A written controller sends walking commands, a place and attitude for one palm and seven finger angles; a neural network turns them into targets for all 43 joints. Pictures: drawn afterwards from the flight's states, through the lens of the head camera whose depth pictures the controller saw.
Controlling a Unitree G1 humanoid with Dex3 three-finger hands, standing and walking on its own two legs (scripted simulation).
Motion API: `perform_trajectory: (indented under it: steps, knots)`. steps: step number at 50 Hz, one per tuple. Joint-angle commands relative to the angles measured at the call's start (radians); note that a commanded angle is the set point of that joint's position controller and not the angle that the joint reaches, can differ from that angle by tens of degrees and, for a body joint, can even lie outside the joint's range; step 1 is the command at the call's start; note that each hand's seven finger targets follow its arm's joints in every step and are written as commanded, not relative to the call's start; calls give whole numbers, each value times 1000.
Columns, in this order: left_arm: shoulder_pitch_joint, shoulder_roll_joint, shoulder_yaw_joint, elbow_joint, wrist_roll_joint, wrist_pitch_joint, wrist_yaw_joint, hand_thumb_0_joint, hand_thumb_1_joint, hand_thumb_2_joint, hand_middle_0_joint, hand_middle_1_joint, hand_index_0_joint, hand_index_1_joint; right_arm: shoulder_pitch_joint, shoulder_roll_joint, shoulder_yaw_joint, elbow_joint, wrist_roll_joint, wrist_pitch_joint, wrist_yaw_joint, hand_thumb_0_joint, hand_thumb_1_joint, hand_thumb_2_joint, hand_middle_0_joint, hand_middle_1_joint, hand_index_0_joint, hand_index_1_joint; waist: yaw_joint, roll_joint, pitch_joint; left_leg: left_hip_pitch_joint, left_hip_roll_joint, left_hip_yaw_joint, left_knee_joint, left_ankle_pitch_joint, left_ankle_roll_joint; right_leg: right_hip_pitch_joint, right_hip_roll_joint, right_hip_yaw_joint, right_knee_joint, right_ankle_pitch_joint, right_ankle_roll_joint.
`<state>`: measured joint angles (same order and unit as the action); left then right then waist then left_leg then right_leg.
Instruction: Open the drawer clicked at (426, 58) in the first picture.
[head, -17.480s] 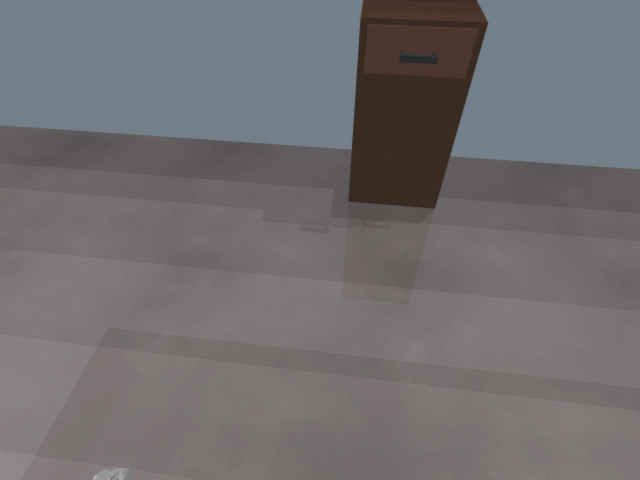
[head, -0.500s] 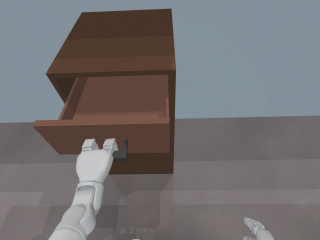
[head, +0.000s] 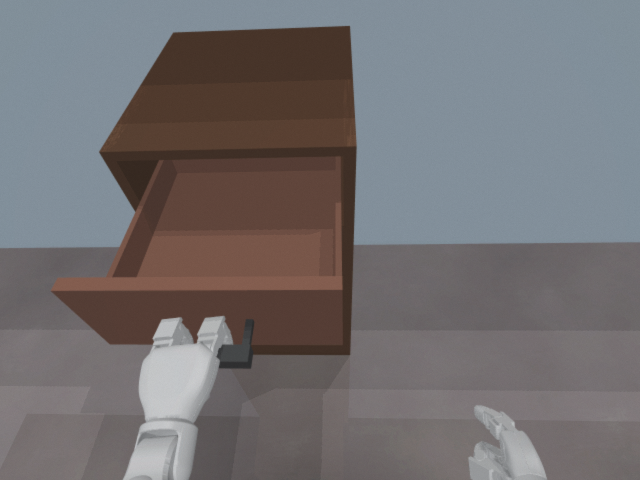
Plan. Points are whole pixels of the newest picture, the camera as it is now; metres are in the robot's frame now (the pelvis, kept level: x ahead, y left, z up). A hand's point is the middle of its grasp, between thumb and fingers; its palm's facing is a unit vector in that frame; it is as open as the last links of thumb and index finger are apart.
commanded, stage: pull the drawer open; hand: left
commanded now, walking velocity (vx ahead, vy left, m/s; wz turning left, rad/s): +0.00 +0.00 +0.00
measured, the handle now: (206, 341) +0.30 +0.18 -0.01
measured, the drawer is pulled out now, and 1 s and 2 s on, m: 0.25 0.30 0.29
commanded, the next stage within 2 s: open the thumb to release the handle in 0.64 s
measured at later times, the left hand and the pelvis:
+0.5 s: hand (190, 427) +0.19 +0.18 -0.03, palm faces -0.01 -0.12 -0.99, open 5.8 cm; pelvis -0.01 -0.01 -0.01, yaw +0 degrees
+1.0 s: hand (192, 423) +0.20 +0.18 -0.03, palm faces +0.04 -0.11 -0.99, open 7.2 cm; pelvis +0.00 -0.01 -0.02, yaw +1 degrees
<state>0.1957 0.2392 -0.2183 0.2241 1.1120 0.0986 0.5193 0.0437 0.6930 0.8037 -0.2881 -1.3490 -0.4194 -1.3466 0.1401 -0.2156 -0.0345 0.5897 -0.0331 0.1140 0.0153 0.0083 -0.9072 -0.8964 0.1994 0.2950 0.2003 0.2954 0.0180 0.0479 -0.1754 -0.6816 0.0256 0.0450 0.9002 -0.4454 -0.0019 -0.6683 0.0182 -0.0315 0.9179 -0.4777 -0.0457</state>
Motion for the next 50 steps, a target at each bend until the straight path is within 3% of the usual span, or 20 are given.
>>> perform_trajectory:
  steps: [1,8,12,14,17,19,25,27,30,36,37,38,39,42,43,47,50]
  knots:
    - [9,89,82,-234,-8,6,49,0,900,900,-400,-1350,-400,-1350,-103,-100,-31,-166,-2,-48,4,0,-900,-900,200,300,200,300,24,-63,-210,164,-56,-16,-61,330,29,123,17,29,-114,472,-4]
    - [65,103,93,-272,-3,0,58,0,900,900,-400,-1350,-400,-1350,-123,-95,-23,-179,-4,-48,7,0,-900,-900,200,300,200,300,22,-83,-162,134,-58,-17,-51,259,30,87,14,38,-118,397,1]
    - [86,101,89,-304,1,-2,64,0,900,900,-400,-1350,-400,-1350,-126,-90,-20,-188,-6,-51,7,0,-900,-900,200,300,200,300,32,-54,-192,153,-58,-18,-42,265,29,75,14,41,-108,381,-3]
    - [108,104,94,-289,-4,-2,61,0,900,900,-400,-1350,-400,-1350,-132,-91,-17,-190,-5,-49,6,0,-900,-900,200,300,200,300,30,-83,-151,129,-60,-21,-43,244,29,64,16,36,-112,360,-1]
    - [132,105,92,-308,-3,-4,59,0,900,900,-400,-1350,-400,-1350,-136,-90,-15,-196,-5,-51,7,0,-900,-900,200,300,200,300,35,-69,-164,134,-58,-21,-41,244,29,63,15,41,-107,354,-3]
    - [172,85,69,-334,-10,-10,54,0,900,900,-400,-1350,-400,-1350,-131,-88,-17,-207,-6,-54,12,0,-900,-900,200,300,200,300,35,-77,-170,130,-59,-19,-36,245,30,68,11,42,-107,366,-1]
    - [281,104,90,-355,-18,-29,47,0,900,900,-400,-1350,-400,-1350,-129,-87,-11,-225,-4,-58,18,0,-900,-900,200,300,200,300,44,-102,-144,93,-63,-19,-25,227,32,76,7,55,-105,380,2]
    - [317,134,129,-363,-18,-40,51,0,900,900,-400,-1350,-400,-1350,-130,-86,-8,-229,-7,-61,19,0,-900,-900,200,300,200,300,57,-101,-161,82,-66,-14,-21,222,29,87,4,72,-101,387,2]
    - [404,111,109,-386,-18,-51,50,0,900,900,-400,-1350,-400,-1350,-126,-86,-10,-241,-6,-62,32,0,-900,-900,200,300,200,300,61,-56,-150,88,-63,-15,-13,255,28,72,11,65,-83,420,-7]
    - [541,135,147,-425,-27,-79,50,0,900,900,-400,-1350,-400,-1350,-116,-89,-6,-260,-10,-68,50,0,-900,-900,200,300,200,300,72,-67,-172,60,-62,-19,7,299,23,91,10,85,-49,516,-10]
    - [146,176,150,-420,10,-69,68,0,900,900,-400,-1350,-400,-1350,-126,-111,-11,-204,-24,-50,39,0,-900,-900,200,300,200,300,-12,-82,-141,46,-58,-31,39,236,25,-30,0,106,-47,437,-2]
    - [162,169,182,-426,22,-74,86,0,830,870,-395,-1342,-395,-1342,-107,-97,-25,-215,-27,-58,27,0,-900,-900,200,300,200,300,22,-48,-177,45,-58,-19,40,214,28,4,1,82,-47,398,2]
    - [234,171,191,-361,23,-66,96,0,760,840,-390,-1335,-390,-1335,-105,-95,-21,-215,-25,-67,24,0,-900,-900,200,300,200,300,32,-50,-175,55,-63,-17,41,216,25,-3,7,78,-47,385,-2]
    - [248,139,163,-366,-6,-38,97,0,550,750,-375,-1313,-375,-1313,-104,-100,-25,-216,-16,-66,19,0,-900,-900,200,300,200,300,31,-69,-223,81,-62,-18,32,262,27,34,9,66,-44,446,-1]
    - [234,128,145,-365,-10,-27,94,0,480,720,-370,-1305,-370,-1305,-98,-101,-30,-215,-11,-63,15,0,-900,-900,200,300,200,300,20,-70,-198,82,-60,-17,27,258,30,37,8,54,-54,452,2]
    - [170,142,133,-340,-9,2,82,0,200,600,-350,-1275,-350,-1275,-117,-98,-16,-201,-7,-56,2,0,-900,-900,200,300,200,300,22,-117,-195,71,-64,-12,6,228,31,61,0,62,-80,425,12]
    - [179,155,143,-317,-13,7,66,0,-10,510,-335,-1253,-335,-1253,-118,-94,-12,-197,1,-57,-11,0,-900,-900,200,300,200,300,29,-118,-167,60,-68,-7,-12,207,34,95,-2,66,-105,424,16]
